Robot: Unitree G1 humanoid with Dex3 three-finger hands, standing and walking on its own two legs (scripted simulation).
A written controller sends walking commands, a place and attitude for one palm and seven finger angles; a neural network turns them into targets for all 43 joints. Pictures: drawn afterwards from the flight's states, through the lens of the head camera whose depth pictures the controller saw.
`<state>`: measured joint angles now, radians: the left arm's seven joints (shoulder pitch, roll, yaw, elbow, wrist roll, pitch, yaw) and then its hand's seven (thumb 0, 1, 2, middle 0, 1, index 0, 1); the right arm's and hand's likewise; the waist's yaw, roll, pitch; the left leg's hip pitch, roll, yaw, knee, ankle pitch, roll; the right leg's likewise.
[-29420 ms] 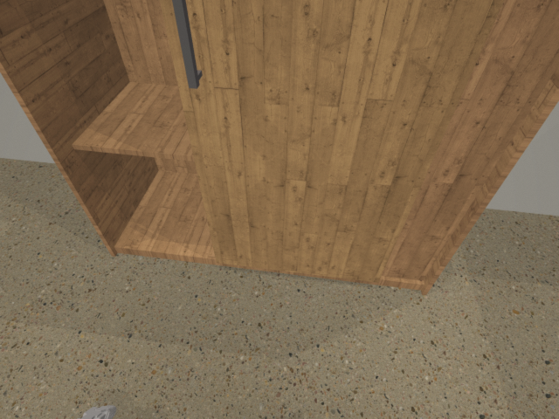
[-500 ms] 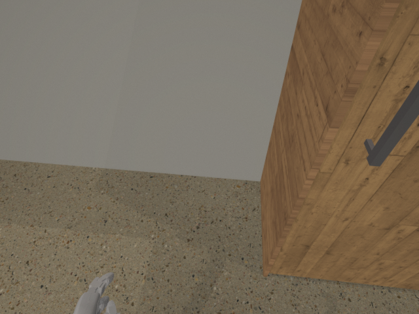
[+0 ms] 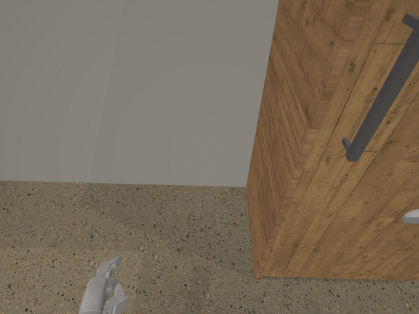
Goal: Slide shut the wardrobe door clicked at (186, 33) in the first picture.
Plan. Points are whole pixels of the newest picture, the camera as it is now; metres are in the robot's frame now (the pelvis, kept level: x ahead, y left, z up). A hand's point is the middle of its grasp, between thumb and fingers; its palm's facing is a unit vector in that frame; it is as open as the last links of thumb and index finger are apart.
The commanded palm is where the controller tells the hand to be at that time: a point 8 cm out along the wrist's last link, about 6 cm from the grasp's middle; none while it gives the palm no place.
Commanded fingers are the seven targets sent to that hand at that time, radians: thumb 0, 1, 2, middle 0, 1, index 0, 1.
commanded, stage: draw the hand back to the body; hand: right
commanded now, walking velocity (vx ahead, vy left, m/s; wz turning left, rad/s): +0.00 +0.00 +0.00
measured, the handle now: (377, 98) +0.42 -0.31 +0.23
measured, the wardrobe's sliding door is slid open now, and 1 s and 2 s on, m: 0.00 0.00 0.00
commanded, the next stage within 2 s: step back with the hand held close in 1.46 s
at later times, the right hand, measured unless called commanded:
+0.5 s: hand (416, 214) +0.23 -0.31 +0.15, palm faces +0.39 +0.89 -0.23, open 14.1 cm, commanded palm +0.17 -0.34 +0.19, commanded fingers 0.00 0.12 -0.41 0.23 0.89 0.23 0.89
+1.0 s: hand (377, 199) +0.25 -0.26 +0.16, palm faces +0.41 +0.84 -0.35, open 9.5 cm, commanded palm +0.19 -0.30 +0.18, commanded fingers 0.00 -0.79 -0.85 0.20 0.36 0.20 0.36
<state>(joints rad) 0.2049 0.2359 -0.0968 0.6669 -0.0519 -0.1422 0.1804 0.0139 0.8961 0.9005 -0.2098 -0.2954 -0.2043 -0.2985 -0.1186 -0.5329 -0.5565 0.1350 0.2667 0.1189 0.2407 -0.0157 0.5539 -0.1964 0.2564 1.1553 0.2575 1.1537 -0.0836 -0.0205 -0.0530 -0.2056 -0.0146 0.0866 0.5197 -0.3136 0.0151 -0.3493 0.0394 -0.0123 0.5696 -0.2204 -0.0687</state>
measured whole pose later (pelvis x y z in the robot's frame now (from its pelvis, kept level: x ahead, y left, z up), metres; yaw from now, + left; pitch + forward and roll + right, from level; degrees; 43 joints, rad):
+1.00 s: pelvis +0.03 +0.00 +0.01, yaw +3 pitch -2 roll +1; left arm 0.22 0.23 -0.03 0.65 0.00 -0.13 0.06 0.02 0.90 0.90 -0.21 -0.30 -0.20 -0.30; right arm 0.40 -0.35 -0.33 -0.34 0.08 -0.05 -0.11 0.00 -0.44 -0.68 0.23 0.57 0.23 0.57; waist -0.06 -0.03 -0.03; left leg -0.05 -0.01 0.02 0.39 -0.29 0.01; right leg -0.17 0.05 -0.07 0.43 -0.22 -0.07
